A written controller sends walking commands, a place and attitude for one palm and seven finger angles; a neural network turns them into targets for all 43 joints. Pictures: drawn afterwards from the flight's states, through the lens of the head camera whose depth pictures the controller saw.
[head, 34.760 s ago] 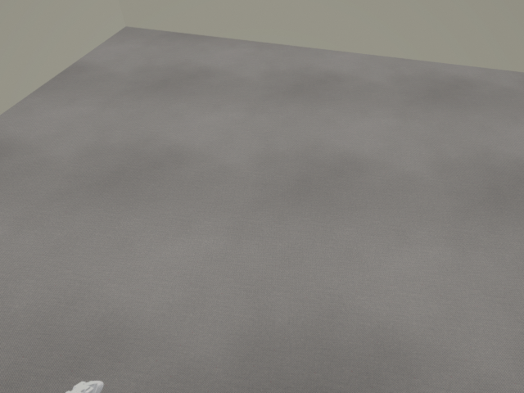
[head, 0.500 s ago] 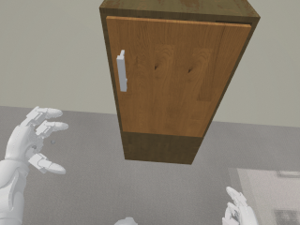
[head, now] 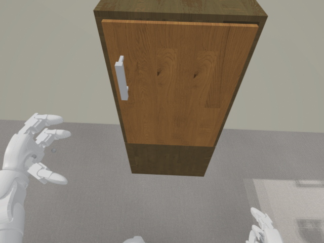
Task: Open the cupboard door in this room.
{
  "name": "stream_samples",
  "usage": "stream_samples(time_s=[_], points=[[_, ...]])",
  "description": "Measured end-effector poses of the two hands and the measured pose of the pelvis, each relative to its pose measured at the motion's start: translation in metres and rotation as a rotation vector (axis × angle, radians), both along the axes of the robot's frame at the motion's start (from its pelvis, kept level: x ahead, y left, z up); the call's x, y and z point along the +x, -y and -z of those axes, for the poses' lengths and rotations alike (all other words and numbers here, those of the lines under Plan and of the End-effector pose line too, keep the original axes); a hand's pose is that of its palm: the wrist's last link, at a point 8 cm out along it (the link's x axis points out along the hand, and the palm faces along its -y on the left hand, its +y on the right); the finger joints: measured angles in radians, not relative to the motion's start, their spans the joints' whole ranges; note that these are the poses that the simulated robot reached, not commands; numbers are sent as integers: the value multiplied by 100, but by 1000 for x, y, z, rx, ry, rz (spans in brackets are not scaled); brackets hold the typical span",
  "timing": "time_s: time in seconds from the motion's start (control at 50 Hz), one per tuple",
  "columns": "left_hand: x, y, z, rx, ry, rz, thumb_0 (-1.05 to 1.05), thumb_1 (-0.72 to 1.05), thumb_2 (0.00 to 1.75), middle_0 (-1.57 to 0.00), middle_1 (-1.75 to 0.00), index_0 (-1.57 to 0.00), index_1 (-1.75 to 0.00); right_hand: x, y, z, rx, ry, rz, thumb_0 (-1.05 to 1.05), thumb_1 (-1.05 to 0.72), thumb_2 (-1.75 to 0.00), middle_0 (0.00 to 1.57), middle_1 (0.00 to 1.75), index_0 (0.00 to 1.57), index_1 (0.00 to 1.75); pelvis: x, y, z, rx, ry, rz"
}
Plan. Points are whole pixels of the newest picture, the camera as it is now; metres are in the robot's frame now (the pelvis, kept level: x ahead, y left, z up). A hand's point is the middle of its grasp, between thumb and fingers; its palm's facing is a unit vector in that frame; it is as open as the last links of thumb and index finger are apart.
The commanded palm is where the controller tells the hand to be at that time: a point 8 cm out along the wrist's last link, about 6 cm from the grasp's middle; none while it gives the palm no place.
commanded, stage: raise the hand with hooked fingers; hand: left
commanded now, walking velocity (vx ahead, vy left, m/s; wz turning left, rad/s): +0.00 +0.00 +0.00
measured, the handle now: (123, 78) +0.59 +0.17 +0.07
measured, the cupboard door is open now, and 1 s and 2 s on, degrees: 0 0 0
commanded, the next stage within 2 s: move the hooked fingers beside the handle in 0.08 s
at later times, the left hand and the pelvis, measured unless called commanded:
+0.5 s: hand (66, 134) +0.33 +0.26 +0.09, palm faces +0.01 -1.00 -0.01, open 14.0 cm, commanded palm +0.31 +0.31 +0.09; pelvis +0.00 +0.00 +0.00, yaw +1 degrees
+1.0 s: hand (79, 114) +0.40 +0.25 +0.09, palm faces +0.01 -1.00 +0.01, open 14.0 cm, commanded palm +0.39 +0.30 +0.09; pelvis +0.00 +0.01 -0.01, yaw -1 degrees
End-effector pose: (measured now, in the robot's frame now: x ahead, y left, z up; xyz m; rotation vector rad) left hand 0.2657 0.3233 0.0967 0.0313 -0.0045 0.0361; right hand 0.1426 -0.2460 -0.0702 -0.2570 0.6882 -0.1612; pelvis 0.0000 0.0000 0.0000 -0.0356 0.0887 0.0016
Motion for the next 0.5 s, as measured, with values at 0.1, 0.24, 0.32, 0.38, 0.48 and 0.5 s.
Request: stream_samples(time_s=[0.1,0.24,0.32,0.38,0.48,0.5], points=[[0,0,-1,-2,-4,1,-2,-50,30,-30,-120,-30,-120,4,-3,1,10,6,-6,1,-90,-90,21,30,20,30,0,1,0,1,-1,-1],[0,-1,-1,-6,-1,-1,-2,-50,30,-30,-120,-30,-120,8,-4,1,12,14,-15,1,-90,-90,21,30,20,30,0,1,0,1,-2,-2],[6,-3,1,-17,-3,-7,-2,-50,30,-30,-120,-31,-120,8,-4,2,1,4,-20,1,-90,-90,21,30,20,30,-2,0,2,-2,-5,-9],[18,-2,3,-24,-5,-2,-2,-50,30,-30,-120,-30,-120,6,-3,4,-11,-11,-20,1,-90,-90,21,30,20,30,-3,0,3,-5,-11,-14],[43,7,3,-23,-5,25,-2,-50,30,-30,-120,-30,-120,-1,-1,8,-20,-44,-4,1,-90,-90,21,30,20,30,-4,-2,4,-7,-22,-12],[48,9,3,-22,-4,30,-2,-50,30,-30,-120,-30,-120,-4,-1,8,-20,-50,1,1,-90,-90,21,30,20,30,-4,-2,4,-7,-25,-10]])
